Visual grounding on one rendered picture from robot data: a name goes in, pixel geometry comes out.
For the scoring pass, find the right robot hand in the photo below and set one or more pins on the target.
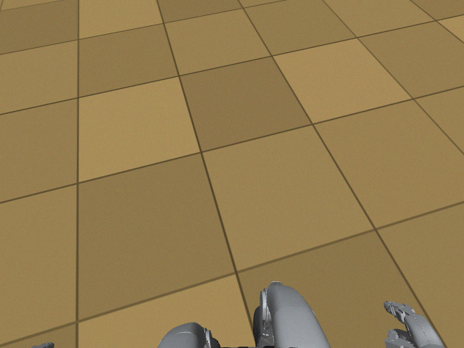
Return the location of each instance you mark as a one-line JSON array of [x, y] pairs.
[[419, 330]]

